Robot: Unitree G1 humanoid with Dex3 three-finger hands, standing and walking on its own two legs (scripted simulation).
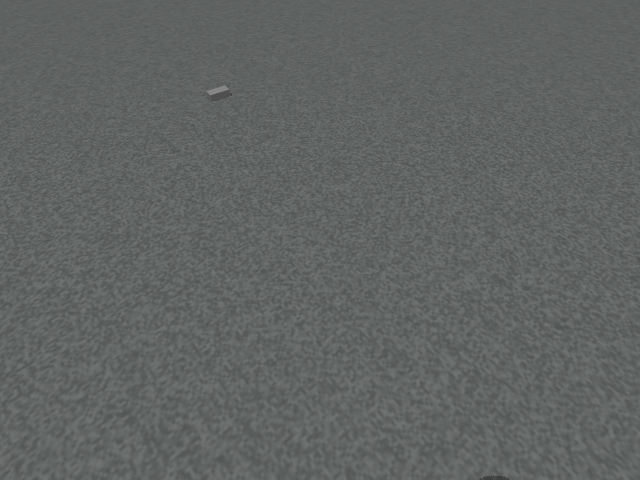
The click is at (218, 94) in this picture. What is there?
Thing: flat box
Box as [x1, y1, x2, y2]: [206, 86, 229, 100]
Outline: 229,90 225,86 221,86 208,90 206,92 207,96 211,100 214,100 229,95
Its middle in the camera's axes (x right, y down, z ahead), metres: -0.64 -0.93 +2.45
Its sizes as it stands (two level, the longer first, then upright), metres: 0.128 0.064 0.042
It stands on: the floor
